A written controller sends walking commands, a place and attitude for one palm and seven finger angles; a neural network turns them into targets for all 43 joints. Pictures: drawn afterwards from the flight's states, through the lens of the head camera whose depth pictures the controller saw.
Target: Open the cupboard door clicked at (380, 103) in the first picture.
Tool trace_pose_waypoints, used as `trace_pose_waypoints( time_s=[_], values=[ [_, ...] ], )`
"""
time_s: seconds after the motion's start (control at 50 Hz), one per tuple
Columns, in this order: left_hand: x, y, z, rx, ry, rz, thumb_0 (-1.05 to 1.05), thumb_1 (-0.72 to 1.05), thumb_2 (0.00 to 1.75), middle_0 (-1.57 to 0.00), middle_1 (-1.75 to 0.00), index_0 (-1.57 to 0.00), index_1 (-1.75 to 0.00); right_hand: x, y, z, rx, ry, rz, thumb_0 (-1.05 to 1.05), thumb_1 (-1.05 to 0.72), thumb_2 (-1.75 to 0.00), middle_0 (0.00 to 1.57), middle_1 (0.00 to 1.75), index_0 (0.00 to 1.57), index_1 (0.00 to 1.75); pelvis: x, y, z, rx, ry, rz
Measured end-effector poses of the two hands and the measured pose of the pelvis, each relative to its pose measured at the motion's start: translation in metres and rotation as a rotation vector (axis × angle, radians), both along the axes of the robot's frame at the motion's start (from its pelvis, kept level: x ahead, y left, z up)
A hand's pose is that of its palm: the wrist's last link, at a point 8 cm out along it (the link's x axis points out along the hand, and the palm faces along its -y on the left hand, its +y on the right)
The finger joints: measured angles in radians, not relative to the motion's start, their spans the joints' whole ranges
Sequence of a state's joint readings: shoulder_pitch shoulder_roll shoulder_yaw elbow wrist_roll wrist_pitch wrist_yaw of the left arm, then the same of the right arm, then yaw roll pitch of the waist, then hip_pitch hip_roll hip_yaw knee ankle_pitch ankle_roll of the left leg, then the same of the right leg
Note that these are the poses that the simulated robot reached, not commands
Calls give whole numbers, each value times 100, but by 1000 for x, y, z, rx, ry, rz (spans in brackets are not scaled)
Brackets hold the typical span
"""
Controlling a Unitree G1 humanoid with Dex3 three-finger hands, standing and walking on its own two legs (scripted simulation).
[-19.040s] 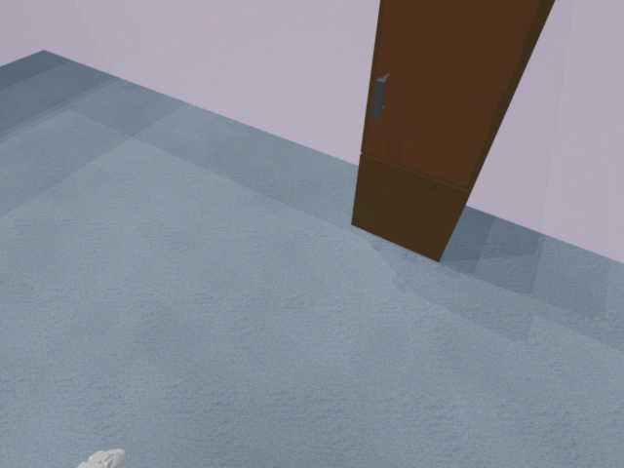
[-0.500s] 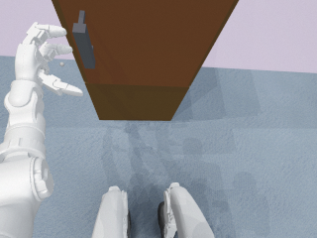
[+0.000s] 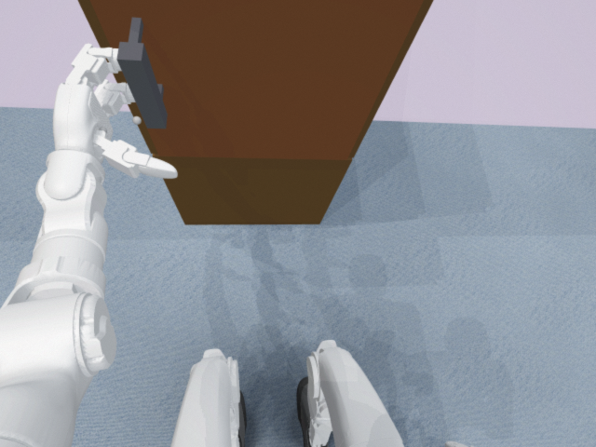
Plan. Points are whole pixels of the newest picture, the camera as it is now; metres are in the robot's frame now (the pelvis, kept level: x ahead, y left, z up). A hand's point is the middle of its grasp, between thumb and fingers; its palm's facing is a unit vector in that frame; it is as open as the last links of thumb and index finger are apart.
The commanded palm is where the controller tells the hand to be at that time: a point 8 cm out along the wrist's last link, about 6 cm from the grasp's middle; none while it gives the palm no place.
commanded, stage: slide the fingers in behind the handle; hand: left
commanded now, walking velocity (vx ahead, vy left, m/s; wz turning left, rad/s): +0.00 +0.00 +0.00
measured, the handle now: (147, 76) +0.58 +0.16 +0.04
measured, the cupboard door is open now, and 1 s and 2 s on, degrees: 0 0 1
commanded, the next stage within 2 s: close the thumb around the handle in 0.90 s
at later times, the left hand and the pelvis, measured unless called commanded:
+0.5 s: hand (163, 119) +0.52 +0.14 +0.03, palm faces -0.03 -1.00 -0.02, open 14.0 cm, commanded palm +0.49 +0.17 +0.04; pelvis +0.00 -0.01 +0.00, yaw +0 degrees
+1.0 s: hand (164, 118) +0.52 +0.14 +0.03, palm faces -0.02 -1.00 -0.03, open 14.1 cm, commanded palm +0.50 +0.17 +0.04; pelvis +0.00 +0.00 +0.00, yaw +1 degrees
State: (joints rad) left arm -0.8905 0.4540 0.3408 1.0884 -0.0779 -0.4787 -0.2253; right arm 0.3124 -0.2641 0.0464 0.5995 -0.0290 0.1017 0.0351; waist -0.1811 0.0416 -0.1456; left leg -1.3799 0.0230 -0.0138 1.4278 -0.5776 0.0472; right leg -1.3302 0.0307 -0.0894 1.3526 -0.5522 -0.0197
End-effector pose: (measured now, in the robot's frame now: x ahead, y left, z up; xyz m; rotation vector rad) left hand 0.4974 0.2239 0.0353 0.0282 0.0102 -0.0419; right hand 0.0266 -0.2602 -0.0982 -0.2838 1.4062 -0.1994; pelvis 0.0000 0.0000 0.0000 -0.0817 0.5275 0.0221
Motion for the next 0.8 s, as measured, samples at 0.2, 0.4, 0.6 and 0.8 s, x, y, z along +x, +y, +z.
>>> trace_pose_waypoints(
  time_s=[0.2,0.4,0.6,0.8],
  values=[
    [0,-20,2,2,-1,10,-2,-50,30,-30,-120,-30,-120,6,0,0,19,-24,-1,0,-90,-90,20,30,20,30,2,-3,3,9,-5,-2],
    [3,-26,1,4,-11,15,-2,-50,30,-30,-121,-30,-120,6,-2,-3,25,-23,-6,0,-90,-90,20,30,20,30,3,-5,0,13,-1,-4],
    [-1,-33,1,-5,-6,35,-2,-50,30,-30,-120,-27,-120,5,-1,-3,37,-7,-4,0,-90,-90,20,30,20,30,4,-5,3,16,-3,0],
    [0,-32,1,2,-10,25,-2,-50,30,-30,-120,-28,-120,6,-2,-3,29,-3,-2,0,-90,-90,20,30,20,30,4,-5,2,14,-3,4]
  ],
)
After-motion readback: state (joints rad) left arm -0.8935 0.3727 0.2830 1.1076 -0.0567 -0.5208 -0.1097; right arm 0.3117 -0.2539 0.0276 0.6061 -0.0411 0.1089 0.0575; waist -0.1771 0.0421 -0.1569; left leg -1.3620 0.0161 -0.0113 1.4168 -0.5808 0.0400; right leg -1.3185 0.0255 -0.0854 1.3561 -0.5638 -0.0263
